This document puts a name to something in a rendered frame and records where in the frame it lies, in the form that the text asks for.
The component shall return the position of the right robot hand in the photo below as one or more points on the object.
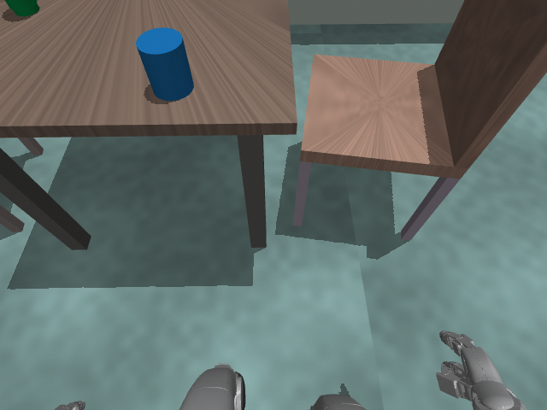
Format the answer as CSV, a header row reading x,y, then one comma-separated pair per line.
x,y
457,379

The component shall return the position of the right robot arm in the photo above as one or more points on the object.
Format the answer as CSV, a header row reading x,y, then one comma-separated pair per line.
x,y
492,395

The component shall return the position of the table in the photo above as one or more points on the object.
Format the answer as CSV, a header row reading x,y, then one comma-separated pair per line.
x,y
73,70

